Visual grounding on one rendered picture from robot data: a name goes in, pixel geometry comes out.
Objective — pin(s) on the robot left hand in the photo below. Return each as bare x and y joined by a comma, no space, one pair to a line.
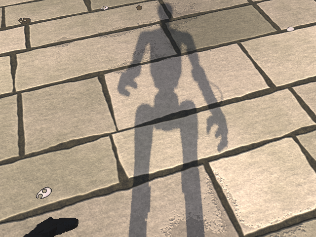
51,227

